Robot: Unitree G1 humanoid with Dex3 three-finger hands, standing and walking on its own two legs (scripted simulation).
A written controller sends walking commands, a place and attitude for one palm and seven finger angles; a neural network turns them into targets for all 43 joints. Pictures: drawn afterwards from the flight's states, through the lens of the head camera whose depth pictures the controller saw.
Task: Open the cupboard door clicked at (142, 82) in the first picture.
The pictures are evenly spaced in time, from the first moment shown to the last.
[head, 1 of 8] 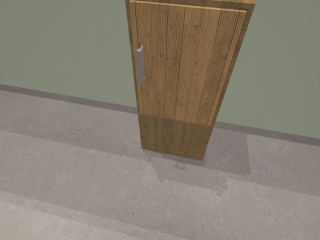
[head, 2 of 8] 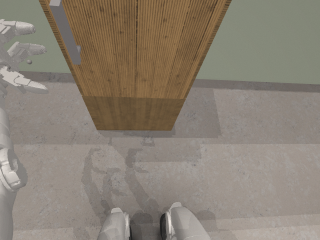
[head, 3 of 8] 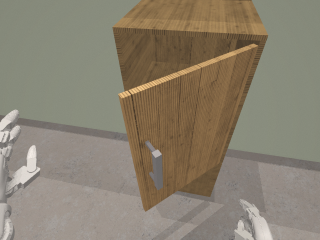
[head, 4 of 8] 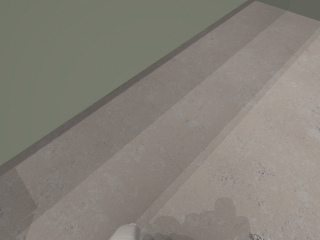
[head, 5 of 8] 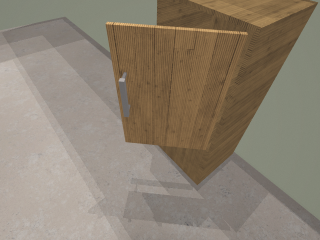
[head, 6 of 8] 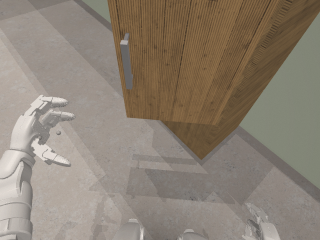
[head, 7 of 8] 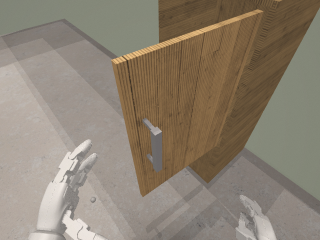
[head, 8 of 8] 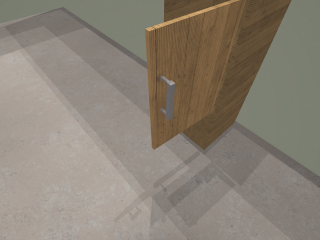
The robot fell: no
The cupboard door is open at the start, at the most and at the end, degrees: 0 87 85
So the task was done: yes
